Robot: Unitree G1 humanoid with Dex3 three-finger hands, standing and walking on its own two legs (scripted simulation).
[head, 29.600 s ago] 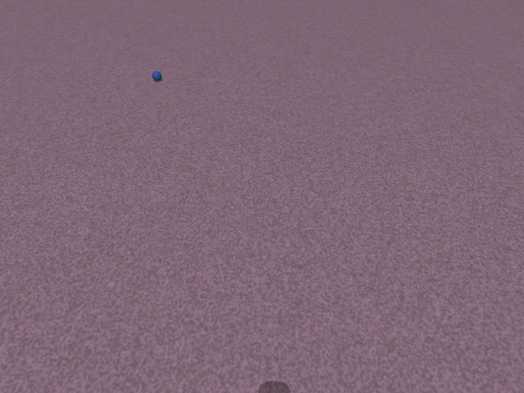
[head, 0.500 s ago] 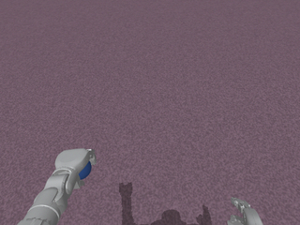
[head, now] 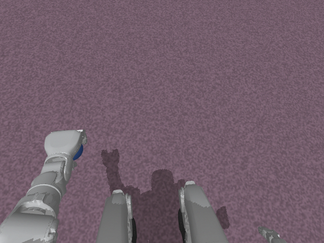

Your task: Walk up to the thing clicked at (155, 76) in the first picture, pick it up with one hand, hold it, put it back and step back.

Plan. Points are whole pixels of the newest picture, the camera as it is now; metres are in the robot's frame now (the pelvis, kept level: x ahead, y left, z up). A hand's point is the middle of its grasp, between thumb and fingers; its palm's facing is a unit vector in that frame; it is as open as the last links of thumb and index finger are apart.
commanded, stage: crouch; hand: left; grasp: from above
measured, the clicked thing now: (70, 149) +0.39 +0.23 -0.14
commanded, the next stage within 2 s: lower in 1.18 s
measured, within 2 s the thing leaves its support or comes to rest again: neither
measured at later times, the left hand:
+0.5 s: hand (84, 165) +0.38 +0.25 -0.32, palm faces -0.45 -0.01 -0.90, open 8.4 cm
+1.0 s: hand (88, 167) +0.39 +0.25 -0.39, palm faces -0.46 -0.03 -0.89, open 8.4 cm
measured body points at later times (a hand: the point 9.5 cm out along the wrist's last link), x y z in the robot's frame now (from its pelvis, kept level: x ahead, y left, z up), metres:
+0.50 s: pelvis -0.02 +0.00 -0.15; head +0.19 +0.03 +0.24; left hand +0.40 +0.25 -0.27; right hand +0.06 -0.28 -0.28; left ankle +0.05 +0.12 -0.56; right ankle +0.07 -0.15 -0.56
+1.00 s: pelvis -0.03 -0.01 -0.22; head +0.19 +0.03 +0.17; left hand +0.41 +0.25 -0.34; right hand +0.03 -0.29 -0.34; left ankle +0.05 +0.12 -0.56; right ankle +0.06 -0.15 -0.56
